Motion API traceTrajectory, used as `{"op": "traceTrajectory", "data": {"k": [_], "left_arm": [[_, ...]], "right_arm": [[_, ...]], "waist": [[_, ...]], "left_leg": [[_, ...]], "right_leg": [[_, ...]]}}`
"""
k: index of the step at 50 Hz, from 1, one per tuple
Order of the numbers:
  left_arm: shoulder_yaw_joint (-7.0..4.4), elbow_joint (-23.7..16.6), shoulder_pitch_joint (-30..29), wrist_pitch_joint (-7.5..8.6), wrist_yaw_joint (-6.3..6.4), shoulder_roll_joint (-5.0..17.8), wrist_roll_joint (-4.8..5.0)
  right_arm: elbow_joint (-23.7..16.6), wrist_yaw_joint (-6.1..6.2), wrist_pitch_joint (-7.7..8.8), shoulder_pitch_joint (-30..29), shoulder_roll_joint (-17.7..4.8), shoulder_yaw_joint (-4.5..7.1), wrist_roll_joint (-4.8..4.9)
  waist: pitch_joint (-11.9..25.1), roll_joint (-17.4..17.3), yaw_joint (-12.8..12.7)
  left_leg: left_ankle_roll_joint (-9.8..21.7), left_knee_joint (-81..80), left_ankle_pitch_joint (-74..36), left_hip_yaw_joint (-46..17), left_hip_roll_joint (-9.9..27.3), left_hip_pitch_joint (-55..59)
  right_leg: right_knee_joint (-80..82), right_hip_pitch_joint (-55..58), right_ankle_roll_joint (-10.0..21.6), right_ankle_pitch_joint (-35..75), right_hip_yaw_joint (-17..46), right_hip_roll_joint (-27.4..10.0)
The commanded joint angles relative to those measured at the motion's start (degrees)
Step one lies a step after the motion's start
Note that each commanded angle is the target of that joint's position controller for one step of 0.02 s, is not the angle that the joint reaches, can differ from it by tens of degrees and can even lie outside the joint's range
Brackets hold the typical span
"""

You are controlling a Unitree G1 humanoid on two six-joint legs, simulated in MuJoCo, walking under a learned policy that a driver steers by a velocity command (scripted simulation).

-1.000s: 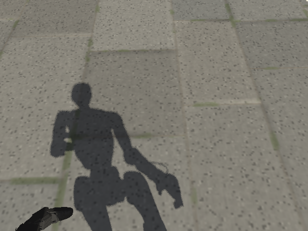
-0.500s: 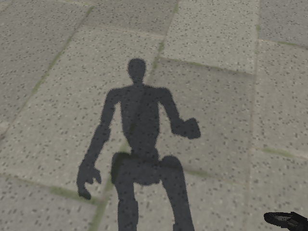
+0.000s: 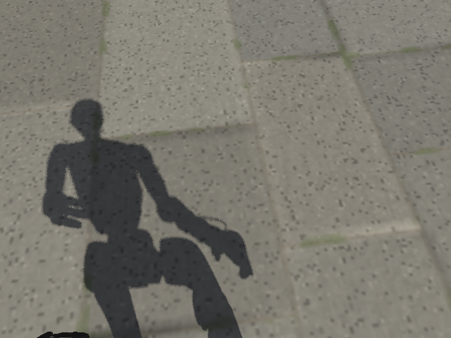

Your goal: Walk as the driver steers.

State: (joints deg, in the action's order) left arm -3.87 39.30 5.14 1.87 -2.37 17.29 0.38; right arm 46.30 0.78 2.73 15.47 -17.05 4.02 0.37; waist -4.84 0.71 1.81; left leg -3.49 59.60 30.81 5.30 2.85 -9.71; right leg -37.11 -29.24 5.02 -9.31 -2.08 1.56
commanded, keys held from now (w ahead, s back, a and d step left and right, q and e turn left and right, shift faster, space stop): e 0.14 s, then no key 0.06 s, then q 0.76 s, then no key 0.04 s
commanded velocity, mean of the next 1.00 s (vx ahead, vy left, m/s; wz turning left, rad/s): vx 0.07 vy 0.00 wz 0.13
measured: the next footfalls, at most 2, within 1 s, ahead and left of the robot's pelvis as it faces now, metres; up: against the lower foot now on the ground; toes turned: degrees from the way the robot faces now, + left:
left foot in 0.40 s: +0.25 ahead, +0.14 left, +0.00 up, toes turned -7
right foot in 0.72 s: +0.19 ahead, -0.11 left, +0.00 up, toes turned +7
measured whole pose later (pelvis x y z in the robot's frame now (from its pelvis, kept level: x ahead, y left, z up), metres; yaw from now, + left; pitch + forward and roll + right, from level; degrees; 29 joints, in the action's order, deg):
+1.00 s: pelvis +0.15 -0.01 +0.03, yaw +13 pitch +1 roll +1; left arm -2.8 42.9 10.7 -0.7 2.7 14.2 -0.9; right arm 40.0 1.4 -3.7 10.9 -18.9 5.7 1.2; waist -2.7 -2.1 -1.0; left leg -6.8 57.2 21.0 -3.5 0.7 -28.9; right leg -23.0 -10.1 2.2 -14.1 -5.6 -1.4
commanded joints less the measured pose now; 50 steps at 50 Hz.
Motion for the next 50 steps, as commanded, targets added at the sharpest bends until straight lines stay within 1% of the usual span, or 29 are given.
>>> {"op": "traceTrajectory", "data": {"k": [1,2,3,4,6,8,11,15,17,19,20,21,22,23,24,26,27,29,32,35,36,37,38,39,40,41,42,45,50], "left_arm": [[-3.35,-2.1,11.6,1.17,0.58,10.9,0.41],[-2.96,-2.4,8.6,1.12,0.84,9.0,0.97],[-2.46,-3.1,6.4,0.96,1.28,7.7,0.53],[-2.43,-3.7,5.0,0.72,1.46,7.8,-0.22],[-2.78,-3.8,4.1,0.57,1.85,8.9,-0.57],[-3.0,-3.3,4.2,0.09,2.58,9.7,-0.27],[-2.3,-2.6,4.0,-1.03,3.59,8.3,0.04],[-0.23,-0.3,4.4,-0.99,3.23,4.6,-1.52],[0.18,1.0,4.2,-0.59,2.63,4.7,-2.01],[0.29,2.0,4.2,-0.44,2.53,5.2,-1.26],[0.12,2.6,6.6,-0.26,2.76,5.7,-1.46],[-0.2,3.1,11.2,-0.04,3.0,6.0,-2.18],[-0.15,3.2,10.9,-0.2,3.63,5.6,-2.14],[-0.22,2.5,7.9,-0.7,4.09,5.6,-2.1],[-0.25,1.7,5.9,-1.35,4.43,4.7,-1.45],[-0.58,0.4,2.8,-2.53,4.48,4.6,-0.64],[-0.83,0.1,2.2,-2.75,4.43,4.9,-0.41],[-0.79,0.4,2.9,-2.74,4.37,4.0,-0.02],[-0.43,1.5,4.2,-2.13,3.82,2.2,0.46],[-1.27,3.4,9.6,-1.8,2.84,3.3,0.3],[-2.35,3.3,10.9,-2.07,3.2,7.2,-0.52],[-3.78,2.5,8.7,-2.57,3.38,13.5,-2.46],[-2.84,0.4,6.0,-1.88,3.47,10.7,-4.34],[-1.86,-0.7,2.1,-1.3,3.84,7.7,-3.88],[-1.5,-1.1,-0.5,-0.91,4.07,6.4,-2.56],[-1.23,-1.2,-1.1,-0.62,4.33,5.6,-1.43],[-0.94,-0.9,-0.4,-0.6,4.68,5.3,-1.12],[-1.03,0.1,4.0,-1.43,5.52,5.7,-1.4],[-2.2,0.9,6.4,-2.34,5.19,8.7,-1.02]], "right_arm": [[-8.1,-0.09,3.25,-3.9,-6.9,0.49,1.13],[-7.5,0.58,3.05,-4.5,-7.1,0.75,-0.13],[-7.4,0.9,2.32,-3.9,-8.2,1.28,-0.65],[-7.5,0.94,1.4,-3.2,-8.3,1.44,-0.71],[-7.2,1.11,0.12,-1.6,-6.3,0.99,-0.98],[-7.3,1.35,-0.54,-2.3,-5.1,0.51,-1.18],[-7.0,0.95,-1.02,-4.3,-4.2,-0.02,-0.89],[-6.9,-0.08,-0.83,-7.8,-3.7,-0.44,-0.37],[-7.1,-0.47,-0.54,-8.5,-4.7,-0.09,-0.4],[-7.3,-0.71,-0.16,-7.8,-5.6,0.24,-0.81],[-8.1,-0.54,-0.02,-8.7,-8.2,0.74,-1.11],[-9.1,-0.37,-0.21,-10.2,-11.5,1.4,-1.28],[-8.7,-0.47,-0.8,-8.8,-10.9,1.73,-0.78],[-8.3,-0.57,-1.29,-6.6,-8.9,1.39,-0.26],[-7.8,-0.5,-1.6,-5.0,-8.3,1.21,-0.36],[-7.8,-0.28,-1.37,-2.9,-9.5,1.69,-0.64],[-7.9,0.05,-1.15,-2.5,-10.7,2.16,-0.74],[-8.4,0.91,-1.83,-5.4,-10.7,2.74,0.37],[-9.2,1.69,-4.43,-7.9,-9.9,3.13,0.88],[-10.2,1.94,-5.77,-9.5,-9.1,3.15,1.53],[-10.2,1.84,-5.75,-7.9,-6.9,2.55,1.18],[-12.2,1.48,-5.1,-7.7,-4.2,1.87,0.85],[-11.3,1.46,-4.2,-7.1,-8.7,3.21,-0.1],[-9.6,1.3,-4.21,-5.1,-10.8,4.24,0.4],[-7.8,1.54,-4.76,-2.6,-10.0,4.32,0.41],[-6.9,1.84,-5.24,-1.7,-9.2,4.2,0.2],[-7.0,1.82,-5.49,-2.0,-8.1,3.88,0.23],[-9.8,1.27,-5.38,-6.4,-6.3,2.92,1.21],[-12.9,0.07,-5.47,-9.6,-4.3,1.43,0.62]], "waist": [[18.5,1.6,-6.4],[13.6,-1.0,-4.5],[12.1,0.1,-2.5],[11.3,1.0,-1.1],[11.2,1.4,0.3],[11.9,1.9,0.3],[13.7,3.9,-0.9],[12.1,5.0,-3.0],[10.1,5.5,-3.1],[8.6,4.5,-1.8],[8.5,1.7,-3.1],[9.5,-4.3,-6.8],[10.9,-9.3,-5.7],[11.0,-11.2,-3.7],[11.1,-12.9,-2.8],[11.0,-14.2,-0.6],[12.0,-12.8,-0.1],[12.5,-9.3,-1.4],[13.0,-10.7,-1.7],[12.7,-10.3,-4.2],[11.5,-3.8,-3.5],[8.2,14.6,-1.6],[7.5,11.3,-2.3],[6.4,6.2,-0.1],[5.5,4.4,1.2],[5.1,4.5,0.9],[4.9,5.0,0.2],[5.2,6.4,-2.8],[6.7,7.2,-5.0]], "left_leg": [[1.3,18.7,0.2,-10.4,-0.9,-31.8],[1.1,14.3,-3.0,-9.9,0.9,-30.7],[1.1,11.8,-5.2,-10.2,2.0,-26.5],[0.8,10.2,-6.4,-10.2,1.8,-23.3],[-0.5,5.1,-7.8,-9.3,0.9,-20.9],[-1.7,-1.1,-11.3,-8.7,-0.2,-20.6],[-2.4,-9.1,-20.1,-8.5,-0.2,-18.2],[-1.1,-18.9,-25.5,-8.6,1.1,-12.4],[0.8,-23.1,-23.2,-8.0,0.4,-10.5],[3.4,-32.2,-28.9,-6.9,-0.7,-6.4],[4.9,-32.8,-43.3,-10.5,1.8,-4.6],[8.1,-31.0,-53.9,-15.4,5.4,-2.1],[12.2,-32.5,-51.1,-19.6,7.7,-1.7],[15.1,-34.5,-47.4,-24.9,9.9,-0.8],[17.2,-36.3,-44.3,-29.8,11.8,0.1],[19.2,-38.6,-44.1,-35.2,14.3,2.8],[19.2,-38.7,-45.0,-35.8,14.7,4.0],[16.0,-38.1,-42.9,-31.5,11.4,3.6],[13.4,-38.4,-37.5,-28.2,7.0,-0.5],[10.2,-36.7,-25.5,-26.7,3.4,-7.4],[6.9,-30.4,-14.1,-23.4,-0.2,-15.1],[3.6,-17.5,-0.4,-13.4,-9.6,-26.0],[1.9,-4.0,3.5,-15.6,-5.9,-26.0],[1.8,2.2,0.5,-16.1,-5.5,-25.5],[1.1,4.6,-2.9,-15.4,-5.1,-26.1],[0.1,7.0,-6.2,-15.1,-4.7,-27.7],[-0.8,9.4,-7.7,-14.2,-4.5,-28.0],[-3.0,5.3,-10.7,-10.8,-3.4,-29.9],[-3.5,-7.3,-8.6,-7.8,-0.7,-23.9]], "right_leg": [[13.1,41.1,15.7,33.6,28.7,-17.9],[14.1,33.4,13.5,32.9,24.6,-15.6],[15.7,26.9,12.8,33.5,22.1,-14.3],[17.1,22.2,12.5,34.4,21.3,-13.4],[17.6,17.5,12.5,38.3,18.6,-12.1],[17.1,16.2,11.6,39.2,16.4,-10.9],[16.5,16.3,9.1,33.1,13.8,-9.3],[16.8,16.1,7.7,23.7,12.9,-10.2],[15.2,16.4,7.3,21.6,13.7,-11.5],[12.0,16.5,4.7,16.8,13.3,-10.1],[9.7,16.9,2.1,11.4,12.4,-7.5],[6.4,15.1,-0.4,3.3,9.0,-2.5],[2.6,13.8,-3.0,-3.7,4.5,0.9],[-0.9,11.7,-4.9,-9.0,3.0,2.1],[-3.3,9.1,-5.4,-13.2,3.3,2.8],[-11.5,3.2,-5.6,-24.9,5.7,3.2],[-16.4,1.3,-6.0,-27.0,7.3,2.6],[-13.0,1.4,-7.1,-23.1,7.9,1.1],[-1.6,8.9,-8.2,-14.7,5.5,2.5],[14.4,20.2,-6.2,-2.6,3.5,2.4],[18.7,25.4,-3.1,-4.2,10.9,-5.9],[23.7,23.4,5.4,-1.8,28.1,-19.7],[23.8,19.1,10.6,2.7,31.6,-25.0],[22.5,18.1,9.6,5.9,26.3,-22.5],[21.3,18.9,6.8,6.8,20.4,-18.6],[20.4,20.9,5.5,8.7,17.0,-17.0],[19.7,21.4,5.6,13.9,14.1,-16.1],[19.3,26.8,7.0,19.4,9.2,-15.5],[19.1,29.8,8.7,21.4,7.1,-18.1]]}}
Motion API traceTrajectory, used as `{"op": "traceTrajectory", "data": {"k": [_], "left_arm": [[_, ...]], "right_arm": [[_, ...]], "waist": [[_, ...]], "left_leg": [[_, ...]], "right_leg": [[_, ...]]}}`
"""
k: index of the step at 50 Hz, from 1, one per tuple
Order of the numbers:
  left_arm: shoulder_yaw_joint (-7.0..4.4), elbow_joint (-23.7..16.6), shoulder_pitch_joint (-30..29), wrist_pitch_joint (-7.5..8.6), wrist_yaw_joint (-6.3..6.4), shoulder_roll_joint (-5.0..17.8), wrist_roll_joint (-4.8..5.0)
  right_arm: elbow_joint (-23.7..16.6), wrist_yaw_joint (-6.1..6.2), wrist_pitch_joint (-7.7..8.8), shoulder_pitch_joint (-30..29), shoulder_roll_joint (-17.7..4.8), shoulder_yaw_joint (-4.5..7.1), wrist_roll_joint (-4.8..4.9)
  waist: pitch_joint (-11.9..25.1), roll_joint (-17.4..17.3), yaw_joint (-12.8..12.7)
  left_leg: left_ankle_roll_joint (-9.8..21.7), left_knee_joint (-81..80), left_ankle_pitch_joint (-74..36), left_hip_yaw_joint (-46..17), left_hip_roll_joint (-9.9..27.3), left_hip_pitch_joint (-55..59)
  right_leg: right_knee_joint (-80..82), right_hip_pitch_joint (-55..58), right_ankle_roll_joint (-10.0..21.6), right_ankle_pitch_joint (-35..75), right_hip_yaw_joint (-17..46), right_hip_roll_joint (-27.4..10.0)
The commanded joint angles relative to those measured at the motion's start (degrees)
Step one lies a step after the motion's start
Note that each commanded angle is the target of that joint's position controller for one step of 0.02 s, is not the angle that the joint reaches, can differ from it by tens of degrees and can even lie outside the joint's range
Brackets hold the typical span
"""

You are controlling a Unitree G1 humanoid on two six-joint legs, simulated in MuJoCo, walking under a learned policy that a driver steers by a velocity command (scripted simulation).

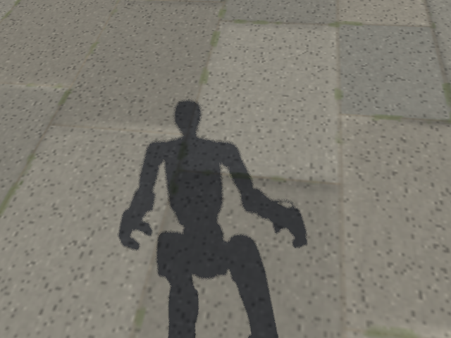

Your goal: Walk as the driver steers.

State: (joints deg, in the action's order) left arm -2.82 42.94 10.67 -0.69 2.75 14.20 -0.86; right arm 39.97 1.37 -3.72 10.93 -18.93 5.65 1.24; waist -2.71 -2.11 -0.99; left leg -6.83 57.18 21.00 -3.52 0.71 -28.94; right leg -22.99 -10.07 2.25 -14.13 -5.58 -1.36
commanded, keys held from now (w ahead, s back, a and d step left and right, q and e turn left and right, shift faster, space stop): no key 0.12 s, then e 0.16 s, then w+e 0.26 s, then e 0.30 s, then no key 0.04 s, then q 0.12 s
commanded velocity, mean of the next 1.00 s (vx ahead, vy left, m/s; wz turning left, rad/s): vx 0.12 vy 0.00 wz -0.23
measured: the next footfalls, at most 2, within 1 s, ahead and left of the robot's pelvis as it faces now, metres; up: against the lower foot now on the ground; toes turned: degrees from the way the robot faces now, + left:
left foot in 0.18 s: +0.04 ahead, +0.16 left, +0.00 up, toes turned +3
right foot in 0.70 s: +0.16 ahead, -0.14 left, +0.00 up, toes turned -15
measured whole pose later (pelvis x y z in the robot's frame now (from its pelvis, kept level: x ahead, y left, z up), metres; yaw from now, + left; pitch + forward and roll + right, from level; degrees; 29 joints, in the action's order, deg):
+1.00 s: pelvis +0.13 -0.06 +0.00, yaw -18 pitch +1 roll +1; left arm -2.5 40.3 10.2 0.9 0.8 15.2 -0.8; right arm 44.0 1.8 0.3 7.8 -17.9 4.4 -0.4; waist -2.6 -2.9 -0.3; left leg -4.5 51.5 12.3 -2.6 4.1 -32.8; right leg -21.8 -13.5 4.8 -9.5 1.7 4.3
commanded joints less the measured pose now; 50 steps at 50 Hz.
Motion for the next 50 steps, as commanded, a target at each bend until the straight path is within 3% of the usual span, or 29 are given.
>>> {"op": "traceTrajectory", "data": {"k": [1,5,7,8,9,10,11,13,15,17,18,19,21,23,25,28,30,32,33,34,35,36,37,38,39,40,42,46,50], "left_arm": [[-3.43,-2.7,0.3,0.18,-0.32,12.3,0.4],[-3.71,-1.7,-0.4,0.27,-1.75,13.2,1.64],[-3.09,-0.7,-1.6,0.36,-1.94,12.0,2.58],[-2.0,0.8,0.6,0.85,-2.26,9.4,2.51],[-0.23,0.8,2.2,1.74,-2.96,5.1,0.07],[0.75,1.0,5.0,2.3,-3.71,2.4,-1.18],[0.07,1.2,2.1,1.77,-3.39,6.1,-0.37],[-0.53,0.9,-1.0,1.32,-2.88,8.8,0.7],[-0.81,0.8,-0.4,0.39,-2.17,10.8,0.71],[-1.23,0.5,-1.8,0.04,-1.9,10.8,2.0],[-1.63,-0.8,-4.6,-0.1,-1.95,11.2,2.24],[-2.24,-1.4,-4.7,-0.15,-2.04,10.9,2.82],[-2.85,-0.5,-1.9,0.17,-2.27,9.7,3.17],[-2.85,-0.3,-1.7,0.64,-2.56,8.4,2.73],[-2.16,-0.6,-2.3,1.06,-3.4,6.4,2.53],[-1.15,-2.1,-4.6,1.19,-4.68,4.9,2.0],[-1.37,-3.4,-5.0,0.74,-5.0,6.3,1.8],[-2.1,-4.1,-2.8,0.01,-5.12,7.8,1.81],[-2.93,-3.6,0.3,-0.43,-4.93,9.1,1.62],[-4.75,-2.1,6.4,-0.9,-4.24,12.3,1.62],[-7.04,-1.5,13.2,-1.23,-2.88,19.2,2.13],[-7.03,-4.2,11.1,-0.23,-2.89,24.3,0.54],[-5.47,-5.4,9.5,1.35,-4.08,18.9,0.58],[-4.63,-5.6,7.0,2.3,-4.24,16.6,0.91],[-4.13,-5.7,4.2,2.51,-4.06,14.5,1.69],[-3.74,-6.3,1.2,2.15,-3.6,13.3,1.81],[-3.34,-8.0,-1.7,1.94,-2.74,12.8,0.34],[-2.31,-7.5,-1.2,2.52,-1.78,10.1,0.5],[-0.69,-5.2,-2.5,2.43,-1.65,6.7,-0.6]], "right_arm": [[-6.8,-0.67,0.96,-5.1,-2.2,-0.42,-0.4],[-6.7,-0.95,0.67,-4.2,-2.7,-0.45,-0.43],[-5.1,-1.23,0.75,-1.3,-1.8,-0.6,-0.64],[-4.4,-1.03,0.85,0.1,-2.6,-0.54,-1.03],[-4.0,-0.31,0.87,2.7,-5.2,-0.36,-1.74],[-4.8,0.11,0.98,-1.2,-5.4,-1.14,-2.92],[-4.6,-0.52,1.73,-3.9,-1.7,-1.86,-3.11],[-3.7,-0.89,2.73,-7.7,-3.6,-1.18,-3.0],[-2.7,-0.39,2.99,-6.3,-5.0,-0.65,-2.32],[-1.6,0.32,2.62,-1.1,-7.7,0.58,-1.38],[-0.4,0.59,3.15,3.3,-8.8,1.12,-1.28],[0.6,0.74,4.22,4.9,-8.4,1.07,-1.33],[0.5,0.88,6.12,1.5,-4.6,0.23,-0.67],[0.2,0.66,6.97,-1.6,-3.1,0.05,-1.01],[0.3,0.35,7.56,-2.5,-3.8,0.56,-1.59],[1.0,-0.4,7.76,-2.0,-6.5,1.58,-1.25],[1.7,-0.82,7.19,-1.0,-8.1,2.1,-0.57],[2.0,-0.99,6.43,-2.2,-9.3,2.45,0.77],[2.0,-1.03,6.23,-2.8,-9.0,2.36,1.33],[2.4,-1.22,6.19,-1.4,-6.7,1.63,1.04],[1.3,-1.26,6.15,-0.5,-3.6,0.38,-1.18],[-2.1,-0.8,6.43,0.9,0.5,-1.15,-2.69],[-0.8,-0.74,6.46,-1.5,-5.1,0.08,-0.88],[-1.3,-0.58,6.42,-2.5,-5.6,0.23,0.3],[-0.3,0.05,6.28,-2.0,-5.8,0.41,-0.35],[-0.1,0.76,6.04,-2.2,-6.6,0.8,-1.38],[0.6,0.89,5.34,-0.6,-6.4,1.01,-1.89],[1.8,0.89,4.66,1.4,-3.6,0.13,-1.8],[1.9,0.12,4.15,-2.1,-1.0,-1.23,-1.43]], "waist": [[4.6,10.3,-2.0],[4.9,11.3,-1.4],[5.3,10.4,1.1],[6.2,8.0,1.8],[11.6,0.0,0.8],[11.9,-9.3,-2.4],[11.5,-5.8,-0.3],[7.6,-6.1,-0.7],[6.3,-7.0,0.2],[3.1,-7.6,3.9],[0.5,-7.8,7.0],[-1.6,-6.5,6.5],[-2.9,-4.9,3.5],[-2.1,-4.0,2.3],[-0.7,-2.6,2.1],[-0.3,-2.0,2.8],[-0.1,-2.7,2.9],[1.3,-3.4,0.7],[3.1,-2.7,-1.2],[6.7,0.2,-3.8],[9.5,12.5,-5.9],[15.2,22.5,-1.7],[16.2,10.5,-4.7],[11.0,10.3,-3.0],[8.0,6.6,-1.3],[6.2,6.5,-0.1],[6.7,8.1,2.0],[9.5,6.6,2.4],[7.6,8.1,1.0]], "left_leg": [[0.3,-7.5,1.8,1.9,1.5,-1.9],[2.9,-18.7,0.9,5.1,-0.1,6.4],[5.7,-33.2,-9.4,5.9,-1.1,15.0],[7.6,-41.2,-19.3,3.5,0.2,23.6],[9.4,-38.5,-38.6,-6.2,9.0,36.5],[16.9,-33.7,-50.3,-11.4,17.5,35.1],[20.4,-34.5,-40.5,-9.5,16.5,28.7],[15.4,-35.1,-28.8,-4.4,10.4,26.8],[13.7,-36.5,-20.4,-3.6,9.8,25.6],[16.9,-41.7,2.4,-9.7,14.1,27.1],[20.2,-45.9,10.5,-16.1,19.5,27.5],[21.8,-47.9,12.1,-19.6,23.0,28.0],[19.7,-49.8,10.7,-14.7,20.9,28.8],[17.6,-51.1,4.4,-7.4,18.1,28.2],[16.8,-50.9,-2.2,-0.5,16.0,26.8],[16.9,-49.3,-8.7,6.2,15.2,23.1],[16.6,-45.7,-14.2,8.0,16.0,23.1],[14.5,-39.5,-20.2,9.8,16.8,22.5],[12.7,-33.4,-24.6,11.9,15.6,20.7],[10.1,-22.1,-28.4,14.8,12.8,17.6],[4.7,-2.9,-11.7,17.9,7.7,6.7],[1.5,13.6,20.4,9.6,-2.4,-9.4],[2.7,18.6,18.1,0.4,-0.2,-11.2],[4.4,18.0,13.5,0.6,1.3,-13.2],[5.3,14.5,9.0,0.3,3.6,-12.5],[5.4,10.7,4.8,-0.2,4.7,-10.4],[4.9,9.4,-1.2,0.1,3.4,-4.7],[2.6,2.7,-6.8,0.1,3.2,-3.6],[1.8,-12.2,-12.2,0.0,5.6,3.3]], "right_leg": [[4.9,9.3,11.6,27.0,9.9,-15.3],[2.4,7.6,11.3,30.3,9.1,-15.5],[-1.4,5.1,8.8,28.6,8.2,-13.8],[-3.0,0.7,5.2,24.0,7.2,-11.9],[-7.9,-6.3,0.2,10.2,4.4,-8.3],[-8.9,-10.4,-4.0,-12.5,3.3,-4.8],[-8.5,-6.6,-5.7,-13.6,5.4,-5.0],[-5.1,-6.6,-5.5,-1.1,5.0,-3.7],[-6.2,-7.1,-5.1,2.5,4.7,-3.0],[-17.1,-15.9,-4.0,-11.0,1.1,0.4],[-28.8,-23.7,-3.4,-19.0,4.1,-1.7],[-37.3,-30.1,-2.7,-20.3,8.0,-3.6],[-39.9,-33.7,-2.2,-13.9,11.1,-5.3],[-36.9,-31.6,-3.0,-8.3,9.6,-6.1],[-31.4,-27.4,-3.6,-3.4,7.5,-6.5],[-22.0,-20.2,-3.7,-1.3,4.6,-5.8],[-18.7,-17.6,-3.3,-1.3,2.8,-4.5],[-14.5,-13.0,-1.8,0.7,1.0,-2.6],[-11.5,-7.1,-0.4,2.9,-0.4,-0.2],[-9.5,2.4,1.9,4.8,-0.2,2.4],[-3.9,12.5,6.3,18.6,13.2,-5.7],[3.8,18.9,19.1,16.2,44.5,-20.1],[6.7,16.7,19.3,11.6,42.9,-20.6],[6.4,12.3,17.1,9.5,36.2,-18.6],[5.9,8.2,13.8,7.4,31.2,-15.4],[6.0,3.8,11.7,8.4,27.9,-13.3],[6.8,-1.5,11.2,16.9,23.7,-10.4],[5.6,1.2,11.6,29.8,17.8,-9.9],[7.4,-0.7,9.7,22.1,13.4,-8.3]]}}
Keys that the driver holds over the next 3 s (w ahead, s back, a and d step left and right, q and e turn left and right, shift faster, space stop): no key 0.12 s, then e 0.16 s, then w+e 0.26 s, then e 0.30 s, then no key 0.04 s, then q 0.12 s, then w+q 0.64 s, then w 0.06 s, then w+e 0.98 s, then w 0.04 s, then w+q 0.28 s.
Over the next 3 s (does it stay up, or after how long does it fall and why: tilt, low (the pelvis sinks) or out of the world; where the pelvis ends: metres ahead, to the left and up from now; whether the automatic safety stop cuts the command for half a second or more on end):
stays up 1.14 -0.18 0.00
